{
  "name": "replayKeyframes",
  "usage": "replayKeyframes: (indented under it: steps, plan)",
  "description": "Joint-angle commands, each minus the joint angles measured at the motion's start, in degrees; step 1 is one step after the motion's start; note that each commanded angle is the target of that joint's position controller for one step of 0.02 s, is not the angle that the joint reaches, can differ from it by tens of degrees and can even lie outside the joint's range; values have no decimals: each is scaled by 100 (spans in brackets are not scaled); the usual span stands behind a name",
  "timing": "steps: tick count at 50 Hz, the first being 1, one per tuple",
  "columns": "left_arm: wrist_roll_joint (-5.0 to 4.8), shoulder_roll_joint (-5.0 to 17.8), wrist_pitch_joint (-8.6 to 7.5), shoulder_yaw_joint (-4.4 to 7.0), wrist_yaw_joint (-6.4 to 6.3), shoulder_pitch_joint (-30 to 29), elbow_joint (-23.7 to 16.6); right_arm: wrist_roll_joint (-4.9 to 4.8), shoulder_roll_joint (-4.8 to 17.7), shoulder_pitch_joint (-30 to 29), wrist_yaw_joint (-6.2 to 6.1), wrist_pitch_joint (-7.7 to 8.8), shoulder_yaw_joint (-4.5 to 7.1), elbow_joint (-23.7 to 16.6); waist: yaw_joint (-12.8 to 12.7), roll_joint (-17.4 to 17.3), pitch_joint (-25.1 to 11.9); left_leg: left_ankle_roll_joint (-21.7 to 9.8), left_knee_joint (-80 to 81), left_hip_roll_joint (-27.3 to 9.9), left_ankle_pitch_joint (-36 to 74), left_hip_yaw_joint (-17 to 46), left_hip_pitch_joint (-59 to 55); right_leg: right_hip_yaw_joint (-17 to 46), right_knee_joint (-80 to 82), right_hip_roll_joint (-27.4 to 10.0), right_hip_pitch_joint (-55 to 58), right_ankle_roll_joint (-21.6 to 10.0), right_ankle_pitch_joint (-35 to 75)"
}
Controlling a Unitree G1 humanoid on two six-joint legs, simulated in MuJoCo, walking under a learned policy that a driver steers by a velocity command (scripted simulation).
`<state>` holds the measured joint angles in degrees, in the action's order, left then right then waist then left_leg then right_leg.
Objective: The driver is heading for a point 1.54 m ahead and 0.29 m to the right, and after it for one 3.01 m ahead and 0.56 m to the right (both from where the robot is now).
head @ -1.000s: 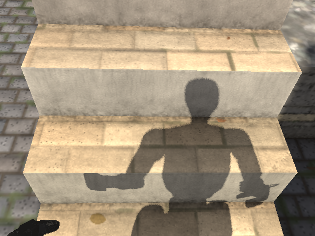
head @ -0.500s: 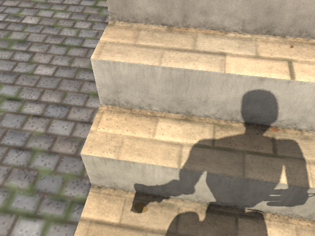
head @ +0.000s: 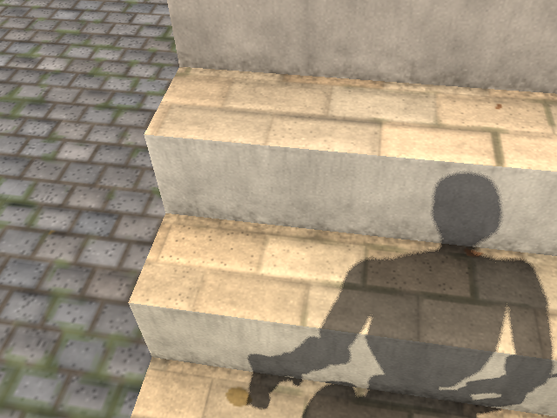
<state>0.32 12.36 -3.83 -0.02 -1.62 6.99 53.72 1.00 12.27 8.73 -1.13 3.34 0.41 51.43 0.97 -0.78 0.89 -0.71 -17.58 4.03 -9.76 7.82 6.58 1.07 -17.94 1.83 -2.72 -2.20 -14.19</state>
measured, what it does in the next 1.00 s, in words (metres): stands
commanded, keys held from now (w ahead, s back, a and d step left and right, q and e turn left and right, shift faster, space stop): w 1.00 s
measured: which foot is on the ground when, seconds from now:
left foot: down 0.00-1.00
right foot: down 0.00-1.00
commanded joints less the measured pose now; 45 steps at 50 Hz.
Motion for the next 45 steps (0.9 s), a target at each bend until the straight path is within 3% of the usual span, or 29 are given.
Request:
replayKeyframes:
  steps: [1, 4, 19, 45]
  plan:
    - [-18, 687, -75, 98, -19, -257, -242, -14, 518, -247, -35, 77, 72, -226, -13, 94, -376, -57, 79, -628, 1582, 341, -185, 460, 158, -738, 170, -57, 2175]
    - [-13, 702, -66, 45, -9, -355, -215, -35, 541, -376, -30, 66, 39, -177, -20, 103, -486, -60, 57, -726, 1957, 305, -305, 422, 129, -787, 262, -31, 2636]
    - [-5, 898, -71, -94, 20, -675, 53, -40, 698, -801, -10, 51, -66, 79, -50, 103, -478, 42, 338, -832, 1631, 266, -353, 508, 399, -839, 322, -7, 2325]
    - [-16, 1129, -119, -256, 69, -719, 276, -52, 911, -844, 27, 91, -209, 295, -55, 84, -440, 131, 479, -921, 1323, 183, -311, 600, 621, -845, 232, -26, 2019]
Keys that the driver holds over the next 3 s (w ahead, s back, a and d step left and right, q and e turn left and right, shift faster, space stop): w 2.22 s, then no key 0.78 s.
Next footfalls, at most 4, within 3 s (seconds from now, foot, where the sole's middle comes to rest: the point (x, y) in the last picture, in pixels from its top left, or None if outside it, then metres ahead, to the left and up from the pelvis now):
none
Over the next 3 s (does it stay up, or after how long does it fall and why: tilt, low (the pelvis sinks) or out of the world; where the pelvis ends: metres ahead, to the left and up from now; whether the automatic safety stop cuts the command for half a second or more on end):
stays up -0.02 -0.02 0.00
